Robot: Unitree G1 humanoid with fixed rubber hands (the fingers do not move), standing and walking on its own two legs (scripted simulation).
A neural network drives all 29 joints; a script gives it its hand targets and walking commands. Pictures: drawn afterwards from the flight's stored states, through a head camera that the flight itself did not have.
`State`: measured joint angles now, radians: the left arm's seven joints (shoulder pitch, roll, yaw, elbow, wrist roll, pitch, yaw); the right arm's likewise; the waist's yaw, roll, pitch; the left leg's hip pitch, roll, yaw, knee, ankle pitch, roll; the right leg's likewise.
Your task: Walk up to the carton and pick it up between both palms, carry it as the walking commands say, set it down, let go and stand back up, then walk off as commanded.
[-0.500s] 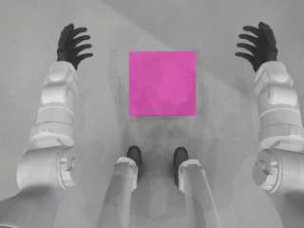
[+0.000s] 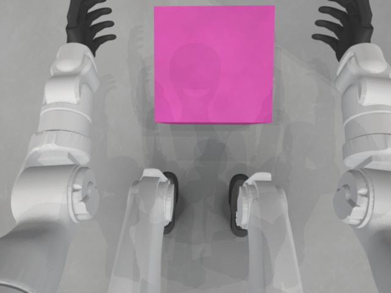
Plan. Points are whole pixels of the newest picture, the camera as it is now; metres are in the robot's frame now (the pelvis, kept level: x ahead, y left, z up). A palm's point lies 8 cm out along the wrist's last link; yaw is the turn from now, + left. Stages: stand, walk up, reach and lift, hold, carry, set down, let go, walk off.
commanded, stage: reach and lift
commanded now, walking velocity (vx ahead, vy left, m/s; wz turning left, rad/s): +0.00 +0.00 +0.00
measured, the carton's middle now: (210, 77) +0.53 -0.01 -0.37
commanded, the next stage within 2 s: none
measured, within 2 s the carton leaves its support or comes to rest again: neither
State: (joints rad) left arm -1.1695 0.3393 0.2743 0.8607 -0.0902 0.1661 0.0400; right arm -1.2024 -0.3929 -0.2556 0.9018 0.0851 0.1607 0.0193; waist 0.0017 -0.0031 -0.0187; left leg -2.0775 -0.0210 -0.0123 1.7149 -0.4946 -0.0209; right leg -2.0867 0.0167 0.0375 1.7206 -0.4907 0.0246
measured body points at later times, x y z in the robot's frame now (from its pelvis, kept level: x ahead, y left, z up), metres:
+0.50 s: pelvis -0.02 +0.00 -0.11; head +0.35 -0.01 +0.15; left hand +0.53 +0.21 -0.27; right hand +0.54 -0.22 -0.27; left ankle +0.10 +0.12 -0.46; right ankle +0.10 -0.13 -0.46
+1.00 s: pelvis -0.02 +0.00 -0.13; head +0.35 -0.01 +0.11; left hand +0.53 +0.20 -0.31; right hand +0.53 -0.22 -0.31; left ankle +0.10 +0.12 -0.46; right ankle +0.10 -0.12 -0.46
